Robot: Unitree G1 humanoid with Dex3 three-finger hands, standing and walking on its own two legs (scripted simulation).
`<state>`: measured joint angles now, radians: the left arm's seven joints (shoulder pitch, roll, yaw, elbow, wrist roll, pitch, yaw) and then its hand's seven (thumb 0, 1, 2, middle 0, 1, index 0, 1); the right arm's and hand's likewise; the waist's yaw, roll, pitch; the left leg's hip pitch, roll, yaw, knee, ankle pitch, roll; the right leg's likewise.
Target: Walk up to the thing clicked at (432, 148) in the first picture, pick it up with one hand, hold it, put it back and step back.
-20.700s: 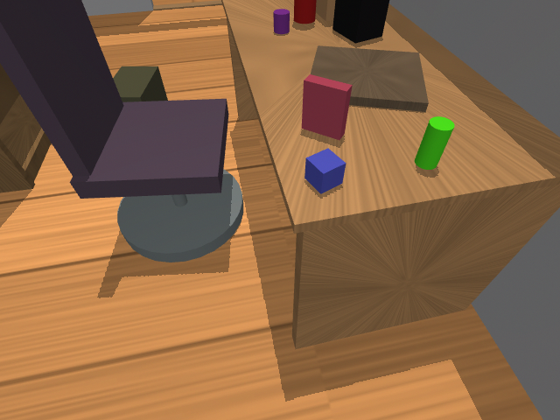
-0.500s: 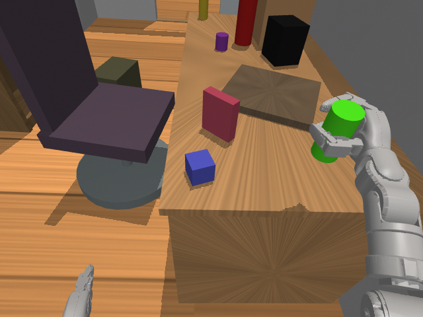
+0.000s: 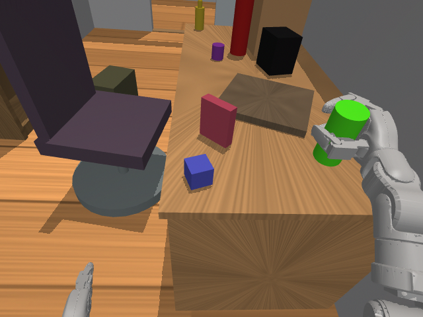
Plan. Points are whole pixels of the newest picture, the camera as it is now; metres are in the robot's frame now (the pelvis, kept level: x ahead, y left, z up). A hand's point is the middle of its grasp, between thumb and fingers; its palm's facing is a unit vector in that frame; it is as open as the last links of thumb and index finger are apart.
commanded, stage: hold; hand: right
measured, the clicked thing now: (338, 135) +0.36 -0.18 +0.22
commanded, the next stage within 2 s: none
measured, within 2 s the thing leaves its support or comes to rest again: neither
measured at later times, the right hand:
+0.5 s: hand (347, 129) +0.34 -0.18 +0.25, palm faces +0.11 +0.99 -0.03, open 7.0 cm
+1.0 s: hand (348, 126) +0.34 -0.18 +0.25, palm faces +0.12 +0.99 -0.03, open 7.0 cm
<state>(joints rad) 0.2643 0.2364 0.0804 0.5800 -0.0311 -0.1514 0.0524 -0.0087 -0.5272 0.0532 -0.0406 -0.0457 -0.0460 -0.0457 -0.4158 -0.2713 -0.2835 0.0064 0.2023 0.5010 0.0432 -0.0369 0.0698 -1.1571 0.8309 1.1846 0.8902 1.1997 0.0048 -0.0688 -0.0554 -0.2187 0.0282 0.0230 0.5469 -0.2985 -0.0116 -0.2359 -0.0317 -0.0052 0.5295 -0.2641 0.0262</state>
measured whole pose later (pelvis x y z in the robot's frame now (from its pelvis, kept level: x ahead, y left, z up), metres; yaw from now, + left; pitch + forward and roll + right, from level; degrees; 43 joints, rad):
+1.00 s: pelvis +0.01 +0.00 +0.00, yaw +0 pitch -2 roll +0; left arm 0.25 0.24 0.09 0.64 -0.03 -0.21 0.05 -0.01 -0.53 0.05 -0.05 -0.05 -0.06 -0.05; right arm -0.38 -0.28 -0.32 -0.18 0.24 0.67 0.06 -0.04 0.07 -1.16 0.83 1.19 0.89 1.20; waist -0.01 -0.08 -0.08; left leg -0.20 0.03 0.03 0.54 -0.31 -0.02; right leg -0.23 -0.03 0.00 0.54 -0.28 0.02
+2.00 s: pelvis +0.01 +0.00 +0.00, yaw -1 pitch -2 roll +0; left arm 0.24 0.24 0.09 0.64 -0.03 -0.21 0.06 -0.01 -0.53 0.06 -0.05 -0.05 -0.06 -0.05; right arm -0.38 -0.27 -0.30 -0.17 0.23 0.67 0.05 -0.04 0.07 -1.16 0.83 1.18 0.89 1.20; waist -0.01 -0.09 -0.07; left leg -0.19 0.03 0.04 0.54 -0.31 -0.01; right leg -0.22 -0.03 0.01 0.54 -0.28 0.03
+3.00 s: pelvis +0.00 +0.00 +0.00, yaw -1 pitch -2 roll +0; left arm 0.24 0.24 0.08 0.65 -0.03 -0.21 0.06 -0.01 -0.52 0.05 -0.05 -0.05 -0.06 -0.05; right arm -0.41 -0.27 -0.29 -0.07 0.22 0.64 0.05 -0.04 0.07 -1.17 0.83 1.18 0.89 1.20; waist 0.00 -0.08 -0.06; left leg -0.20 0.03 0.03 0.54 -0.30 -0.01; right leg -0.23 -0.03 0.01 0.53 -0.27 0.02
